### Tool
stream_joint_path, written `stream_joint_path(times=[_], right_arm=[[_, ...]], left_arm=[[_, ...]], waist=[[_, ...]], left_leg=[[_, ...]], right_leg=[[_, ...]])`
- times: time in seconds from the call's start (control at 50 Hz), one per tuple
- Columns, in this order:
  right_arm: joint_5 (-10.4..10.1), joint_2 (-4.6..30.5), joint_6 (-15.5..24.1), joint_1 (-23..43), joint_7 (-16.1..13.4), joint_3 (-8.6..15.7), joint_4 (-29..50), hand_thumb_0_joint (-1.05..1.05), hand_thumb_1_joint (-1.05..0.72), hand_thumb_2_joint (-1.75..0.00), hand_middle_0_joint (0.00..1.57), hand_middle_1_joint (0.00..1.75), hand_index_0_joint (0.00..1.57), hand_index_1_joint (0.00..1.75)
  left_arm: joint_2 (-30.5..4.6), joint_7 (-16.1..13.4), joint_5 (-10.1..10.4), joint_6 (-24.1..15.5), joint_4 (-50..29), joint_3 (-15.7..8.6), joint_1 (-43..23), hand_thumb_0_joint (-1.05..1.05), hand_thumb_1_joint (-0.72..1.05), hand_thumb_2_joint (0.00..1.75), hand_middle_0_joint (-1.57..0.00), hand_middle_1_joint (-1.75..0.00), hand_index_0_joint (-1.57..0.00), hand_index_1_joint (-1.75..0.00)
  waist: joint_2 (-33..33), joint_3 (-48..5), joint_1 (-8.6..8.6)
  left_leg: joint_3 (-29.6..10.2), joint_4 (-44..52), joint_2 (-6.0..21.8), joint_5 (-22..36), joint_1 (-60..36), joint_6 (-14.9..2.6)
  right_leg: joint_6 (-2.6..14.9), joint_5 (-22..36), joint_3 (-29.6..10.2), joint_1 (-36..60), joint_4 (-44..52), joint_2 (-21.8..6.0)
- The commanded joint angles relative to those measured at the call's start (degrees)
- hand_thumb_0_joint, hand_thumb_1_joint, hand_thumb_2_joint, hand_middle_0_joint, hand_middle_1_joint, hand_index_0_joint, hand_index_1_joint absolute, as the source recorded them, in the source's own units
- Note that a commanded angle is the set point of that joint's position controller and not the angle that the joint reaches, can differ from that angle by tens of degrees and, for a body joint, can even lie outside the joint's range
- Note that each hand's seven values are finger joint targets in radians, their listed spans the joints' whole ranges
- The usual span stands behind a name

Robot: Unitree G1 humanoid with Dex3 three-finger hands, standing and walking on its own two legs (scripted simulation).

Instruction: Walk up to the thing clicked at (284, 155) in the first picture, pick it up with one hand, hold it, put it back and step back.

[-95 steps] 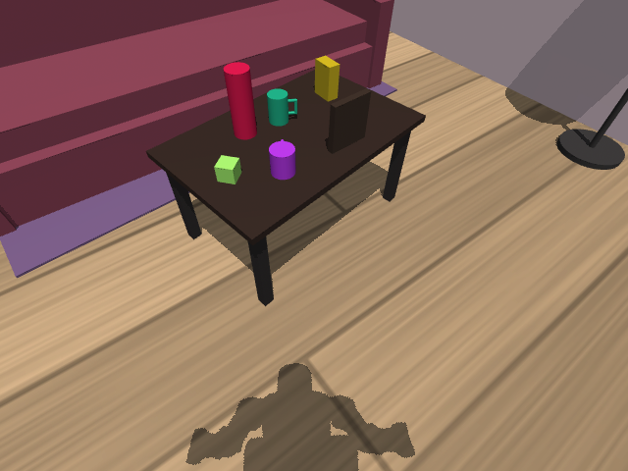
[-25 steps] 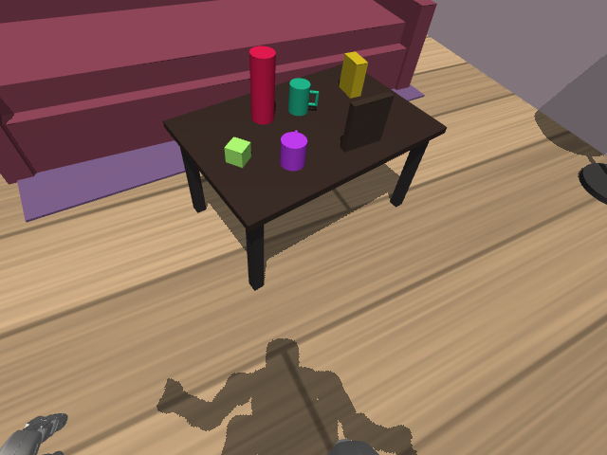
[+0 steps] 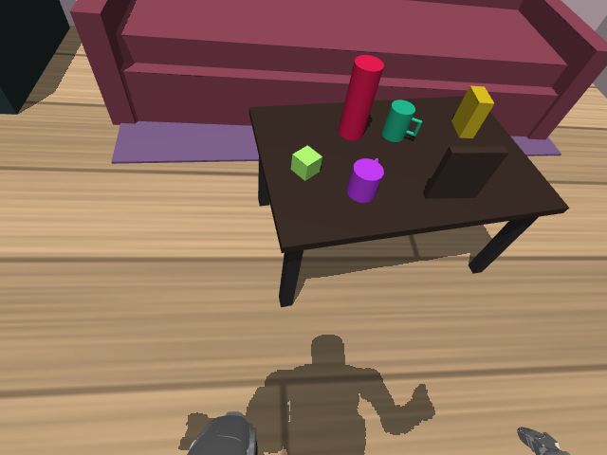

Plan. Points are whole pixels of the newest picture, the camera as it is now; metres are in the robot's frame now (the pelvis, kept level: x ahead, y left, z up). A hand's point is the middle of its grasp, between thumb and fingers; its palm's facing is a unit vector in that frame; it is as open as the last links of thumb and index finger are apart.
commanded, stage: walk up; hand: left
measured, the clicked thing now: (367, 177) +0.81 -0.15 -0.25
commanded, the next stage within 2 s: none
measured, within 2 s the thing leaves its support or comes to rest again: neither
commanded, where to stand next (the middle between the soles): +0.50 -0.53 m, yaw +27 degrees
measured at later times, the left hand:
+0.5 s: hand (261, 408) +0.19 +0.06 -0.11, palm faces +0.19 -0.91 -0.38, open 7.4 cm
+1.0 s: hand (356, 344) +0.30 -0.08 -0.15, palm faces +0.21 -0.93 -0.31, open 7.4 cm
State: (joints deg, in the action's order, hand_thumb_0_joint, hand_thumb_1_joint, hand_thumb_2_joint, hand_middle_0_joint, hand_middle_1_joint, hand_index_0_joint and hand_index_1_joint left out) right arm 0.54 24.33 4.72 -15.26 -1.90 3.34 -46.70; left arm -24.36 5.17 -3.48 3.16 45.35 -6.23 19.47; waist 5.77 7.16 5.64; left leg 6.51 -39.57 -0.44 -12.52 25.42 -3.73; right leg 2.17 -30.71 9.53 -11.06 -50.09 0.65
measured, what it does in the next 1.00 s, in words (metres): steps to the right, turning left: right foot, then left foot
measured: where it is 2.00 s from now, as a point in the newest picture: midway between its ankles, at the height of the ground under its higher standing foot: (468, 369)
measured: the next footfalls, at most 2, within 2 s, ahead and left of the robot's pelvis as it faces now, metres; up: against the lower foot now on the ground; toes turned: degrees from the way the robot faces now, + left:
right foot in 0.34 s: +0.25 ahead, -0.33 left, +0.00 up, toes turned +4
left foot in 0.76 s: +0.33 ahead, -0.18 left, +0.00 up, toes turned +21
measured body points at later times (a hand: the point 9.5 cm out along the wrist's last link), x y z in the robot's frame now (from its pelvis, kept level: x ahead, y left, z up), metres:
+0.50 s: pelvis +0.16 -0.23 +0.00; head +0.17 -0.23 +0.45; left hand +0.17 +0.11 -0.09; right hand +0.27 -0.58 -0.10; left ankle +0.13 -0.07 -0.63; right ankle +0.21 -0.33 -0.71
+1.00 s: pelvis +0.28 -0.37 +0.00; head +0.31 -0.32 +0.44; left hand +0.29 -0.03 -0.12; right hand +0.43 -0.69 -0.07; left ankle +0.30 -0.20 -0.71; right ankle +0.36 -0.55 -0.64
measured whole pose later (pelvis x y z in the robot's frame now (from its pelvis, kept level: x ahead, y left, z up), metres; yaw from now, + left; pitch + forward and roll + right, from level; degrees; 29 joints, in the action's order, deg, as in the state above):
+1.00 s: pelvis +0.28 -0.37 +0.00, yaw +17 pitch -1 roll +1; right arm 1.4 24.4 5.0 -19.0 -5.6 2.2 -48.5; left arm -25.7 5.5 -3.1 5.5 39.3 -6.5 14.4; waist 6.5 5.8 -0.1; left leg 1.5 -44.0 5.3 -17.7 25.5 -0.7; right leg -0.9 -26.0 -6.5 -33.7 -69.3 -6.8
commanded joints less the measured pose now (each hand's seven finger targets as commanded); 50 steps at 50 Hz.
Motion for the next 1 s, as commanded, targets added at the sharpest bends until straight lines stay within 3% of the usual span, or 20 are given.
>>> stream_joint_path(times=[0.0,0.06,0.12,0.24,0.28,0.32,0.34,0.36,0.38,0.44,0.48,0.54,0.6,0.7,0.72,0.76,0.8,0.86,0.94,0.98], right_arm=[[-2.37,21.61,0.29,-11.29,-4.93,7.56,3.56,0.00,-0.90,-0.90,0.20,0.30,0.20,0.30],[-1.38,16.30,1.15,-7.25,-4.25,4.50,3.82,0.00,-0.90,-0.90,0.20,0.30,0.20,0.30],[-0.32,17.99,2.02,-5.27,-2.97,4.62,3.24,0.00,-0.90,-0.90,0.20,0.30,0.20,0.30],[1.30,22.95,2.45,-5.08,-2.17,6.42,3.15,0.00,-0.90,-0.90,0.20,0.30,0.20,0.30],[1.58,22.71,1.75,-1.95,-2.41,6.33,3.45,0.00,-0.90,-0.90,0.20,0.30,0.20,0.30],[1.90,17.74,0.89,2.38,-3.25,4.75,4.20,0.00,-0.90,-0.90,0.20,0.30,0.20,0.30],[1.51,10.48,0.57,0.66,-3.67,2.51,4.12,0.00,-0.90,-0.90,0.20,0.30,0.20,0.30],[0.31,8.89,0.28,-3.56,-4.64,1.90,4.35,0.00,-0.90,-0.90,0.20,0.30,0.20,0.30],[0.81,13.31,0.11,-6.98,-5.56,3.39,2.61,0.00,-0.90,-0.90,0.20,0.30,0.20,0.30],[-0.79,15.89,0.58,-5.91,-4.31,3.81,-2.43,0.00,-0.90,-0.90,0.20,0.30,0.20,0.30],[-0.97,14.47,0.76,-11.08,-3.62,3.25,-4.60,0.00,-0.90,-0.90,0.20,0.30,0.20,0.30],[-0.23,12.16,1.05,-8.41,-2.87,2.48,-3.44,0.00,-0.90,-0.90,0.20,0.30,0.20,0.30],[-0.29,12.50,0.53,-7.50,-2.94,2.54,-2.20,0.00,-0.90,-0.90,0.20,0.30,0.20,0.30],[-0.88,12.72,0.26,-16.98,-4.00,3.56,-3.23,0.00,-0.90,-0.90,0.20,0.30,0.20,0.30],[-0.59,14.67,0.40,-21.65,-4.75,4.35,-4.10,0.00,-0.90,-0.90,0.20,0.30,0.20,0.30],[0.59,21.40,0.20,-21.06,-6.31,6.77,-0.35,0.00,-0.90,-0.90,0.20,0.30,0.20,0.30],[-1.68,23.15,0.49,-11.31,-7.15,6.99,2.17,0.00,-0.90,-0.90,0.20,0.30,0.20,0.30],[-0.29,17.29,1.09,-7.91,-6.71,4.77,1.73,0.00,-0.90,-0.90,0.20,0.30,0.20,0.30],[1.13,20.32,1.78,-4.26,-5.03,5.09,1.09,0.00,-0.90,-0.90,0.20,0.30,0.20,0.30],[1.72,22.46,1.78,-5.99,-4.57,5.75,0.55,0.00,-0.90,-0.90,0.20,0.30,0.20,0.30]], left_arm=[[-17.14,-0.60,-0.39,-1.53,-10.06,-3.59,-1.63,0.00,0.90,0.90,-0.20,-0.30,-0.20,-0.30],[-13.63,-0.13,0.05,-1.33,-8.26,-3.74,-2.37,0.00,0.90,0.90,-0.20,-0.30,-0.20,-0.30],[-11.11,1.01,0.14,-0.85,-7.75,-3.49,-0.42,0.00,0.90,0.90,-0.20,-0.30,-0.20,-0.30],[-11.66,1.95,0.09,-0.13,-9.02,-4.68,-4.21,0.00,0.90,0.90,-0.20,-0.30,-0.20,-0.30],[-12.07,1.75,0.18,-0.05,-8.12,-5.43,-2.14,0.00,0.90,0.90,-0.20,-0.30,-0.20,-0.30],[-13.73,0.85,-0.12,-0.66,-4.67,-6.82,8.81,0.00,0.90,0.90,-0.20,-0.30,-0.20,-0.30],[-18.30,-0.02,-1.36,-1.57,-3.45,-8.21,15.66,0.00,0.90,0.90,-0.20,-0.30,-0.20,-0.30],[-21.84,-0.55,-1.30,-2.24,-6.64,-7.91,7.11,0.00,0.90,0.90,-0.20,-0.30,-0.20,-0.30],[-24.15,-1.13,-0.04,-2.51,-9.26,-8.10,-2.66,0.00,0.90,0.90,-0.20,-0.30,-0.20,-0.30],[-16.93,-1.85,0.46,-3.06,-8.96,-6.12,-5.46,0.00,0.90,0.90,-0.20,-0.30,-0.20,-0.30],[-14.00,-1.96,0.35,-3.55,-8.07,-5.05,-5.29,0.00,0.90,0.90,-0.20,-0.30,-0.20,-0.30],[-11.17,-1.87,0.15,-3.75,-8.77,-3.92,-2.74,0.00,0.90,0.90,-0.20,-0.30,-0.20,-0.30],[-10.45,-1.81,-0.20,-3.21,-9.90,-3.36,-1.10,0.00,0.90,0.90,-0.20,-0.30,-0.20,-0.30],[-10.38,-1.59,-0.82,-1.64,-14.47,-2.79,-6.54,0.00,0.90,0.90,-0.20,-0.30,-0.20,-0.30],[-8.62,-1.84,-0.63,-1.83,-14.93,-2.19,-4.72,0.00,0.90,0.90,-0.20,-0.30,-0.20,-0.30],[-8.17,-2.00,-0.71,-1.06,-14.47,-2.50,0.94,0.00,0.90,0.90,-0.20,-0.30,-0.20,-0.30],[-15.55,-2.16,-0.53,0.17,-13.21,-3.95,1.82,0.00,0.90,0.90,-0.20,-0.30,-0.20,-0.30],[-13.68,-1.76,-0.37,0.54,-10.97,-4.91,-2.61,0.00,0.90,0.90,-0.20,-0.30,-0.20,-0.30],[-10.23,-0.10,0.42,1.13,-9.99,-4.13,0.24,0.00,0.90,0.90,-0.20,-0.30,-0.20,-0.30],[-10.23,0.37,0.45,1.42,-9.91,-4.22,-2.04,0.00,0.90,0.90,-0.20,-0.30,-0.20,-0.30]], waist=[[-5.83,-14.67,-8.07],[-3.62,-6.32,-4.84],[-10.50,-2.53,-3.35],[-17.98,-4.11,-4.37],[-17.81,-5.44,-2.12],[-7.85,-9.02,5.80],[12.24,-8.44,10.31],[18.44,-4.66,4.57],[15.07,-4.57,-0.95],[5.73,-0.49,-3.03],[6.91,-1.32,-3.50],[5.51,-1.28,-2.08],[4.28,-3.09,-1.00],[-2.22,-6.97,-7.45],[-8.67,-10.28,-9.39],[-15.44,-15.21,-9.20],[-7.62,-13.32,-6.54],[-2.69,-6.77,-5.43],[-13.31,-4.34,-3.42],[-15.97,-5.13,-5.15]], left_leg=[[-52.66,23.08,31.16,-22.61,-32.19,-16.87],[-25.87,18.20,18.40,-3.46,-12.94,-9.87],[-16.13,17.13,12.03,-5.73,-1.99,-8.24],[-20.41,17.12,12.45,-22.70,3.44,-7.46],[-19.13,14.14,11.92,-23.37,8.53,-6.32],[-11.59,-5.03,6.83,-20.31,16.22,-3.15],[-5.92,-28.13,-1.83,-20.15,23.97,-0.13],[-7.55,-37.62,-3.81,-23.38,31.38,1.56],[-9.98,-40.68,0.58,-19.60,27.86,1.33],[-10.48,-34.14,4.25,-10.51,20.73,1.09],[-8.16,-26.56,3.96,-8.19,15.63,1.31],[-5.22,-16.14,2.37,-8.76,13.90,1.57],[-2.42,-11.54,1.65,-5.60,10.95,1.09],[-1.35,1.77,1.24,4.78,-15.82,-1.35],[-5.69,6.98,3.77,7.03,-24.43,-2.95],[-46.87,16.09,28.13,-4.99,-31.71,-14.80],[-50.78,18.98,34.66,-4.52,-24.04,-19.24],[-27.12,13.76,21.34,3.42,-4.94,-12.55],[-15.28,12.51,13.40,-7.73,0.90,-8.83],[-16.79,13.73,12.54,-18.79,0.89,-8.48]], right_leg=[[-5.21,-0.14,-19.43,-34.54,-31.12,-6.63],[-3.90,5.44,-17.46,-25.41,-21.46,-8.87],[-2.99,7.70,-14.03,-19.44,-11.98,-8.45],[-2.63,10.13,-9.98,-15.28,-1.62,-7.95],[-2.24,9.42,-7.77,-7.43,1.52,-6.35],[-1.65,9.19,-5.63,7.53,11.66,-3.29],[-1.25,-5.62,-21.23,9.42,24.90,-11.30],[1.05,-14.53,-42.01,3.87,38.29,-21.52],[4.60,-19.78,-50.62,2.03,42.57,-24.01],[2.48,-3.14,-29.00,-4.34,33.07,-16.63],[4.45,11.13,-19.74,-3.08,28.11,-13.78],[7.97,23.49,-16.67,0.02,27.62,-14.37],[6.34,26.67,-15.62,1.97,27.28,-15.28],[1.83,31.29,-8.97,-13.46,13.96,-12.71],[-0.93,31.25,-5.35,-16.49,1.27,-9.10],[-6.24,-3.93,-10.82,-34.01,-23.21,-1.82],[-6.60,-3.23,-19.66,-34.19,-35.52,-6.10],[-4.60,2.19,-19.29,-25.05,-30.03,-7.55],[-2.43,6.35,-14.28,-21.91,-15.71,-7.60],[-2.67,3.63,-12.14,-21.44,-10.18,-7.06]])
